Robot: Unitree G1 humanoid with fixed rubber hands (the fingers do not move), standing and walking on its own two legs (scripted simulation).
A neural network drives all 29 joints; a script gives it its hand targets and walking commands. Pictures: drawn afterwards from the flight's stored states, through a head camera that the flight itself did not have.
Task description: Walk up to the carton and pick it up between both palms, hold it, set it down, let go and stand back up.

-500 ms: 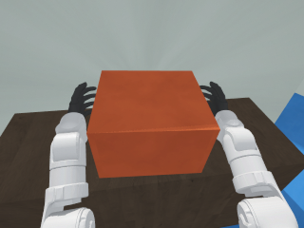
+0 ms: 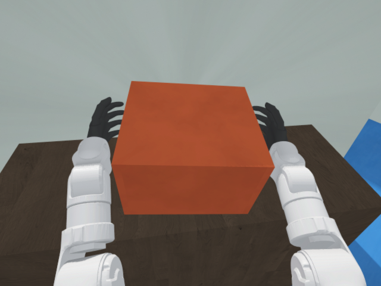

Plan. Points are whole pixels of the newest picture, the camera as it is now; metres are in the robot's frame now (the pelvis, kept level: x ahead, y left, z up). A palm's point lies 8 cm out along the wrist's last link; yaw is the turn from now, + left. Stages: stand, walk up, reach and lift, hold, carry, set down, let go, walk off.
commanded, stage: set down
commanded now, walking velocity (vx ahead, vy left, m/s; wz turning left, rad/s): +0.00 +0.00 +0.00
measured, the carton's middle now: (188, 146) +0.38 +0.01 +0.14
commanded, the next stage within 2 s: none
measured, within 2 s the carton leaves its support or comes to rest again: rests again in 1.98 s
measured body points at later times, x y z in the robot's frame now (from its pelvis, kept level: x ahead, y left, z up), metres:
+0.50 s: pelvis +0.02 -0.01 +0.00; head +0.00 +0.02 +0.45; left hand +0.39 +0.20 +0.13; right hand +0.39 -0.17 +0.13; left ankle +0.02 +0.11 -0.75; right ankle -0.01 -0.10 -0.75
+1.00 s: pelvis +0.02 -0.01 +0.00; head +0.02 +0.01 +0.45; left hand +0.40 +0.19 +0.10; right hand +0.40 -0.17 +0.09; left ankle +0.02 +0.11 -0.75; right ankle -0.01 -0.10 -0.75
